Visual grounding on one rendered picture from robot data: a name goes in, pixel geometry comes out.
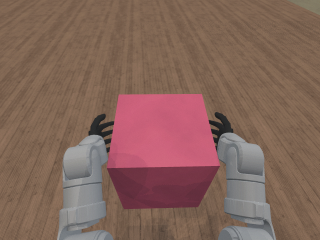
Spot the right robot hand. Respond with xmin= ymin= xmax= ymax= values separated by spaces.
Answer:
xmin=208 ymin=112 xmax=233 ymax=152

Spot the robot left forearm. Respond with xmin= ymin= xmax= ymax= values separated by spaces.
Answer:
xmin=57 ymin=135 xmax=108 ymax=240

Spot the robot right forearm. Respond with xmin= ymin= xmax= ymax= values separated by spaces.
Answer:
xmin=217 ymin=132 xmax=276 ymax=240

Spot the right robot upper arm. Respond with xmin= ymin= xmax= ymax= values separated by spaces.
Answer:
xmin=218 ymin=225 xmax=273 ymax=240

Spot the left robot upper arm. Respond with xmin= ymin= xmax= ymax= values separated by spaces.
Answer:
xmin=63 ymin=230 xmax=114 ymax=240

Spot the left robot hand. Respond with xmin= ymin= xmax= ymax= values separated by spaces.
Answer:
xmin=88 ymin=114 xmax=115 ymax=153

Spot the carton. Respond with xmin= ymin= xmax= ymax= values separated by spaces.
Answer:
xmin=107 ymin=94 xmax=220 ymax=209

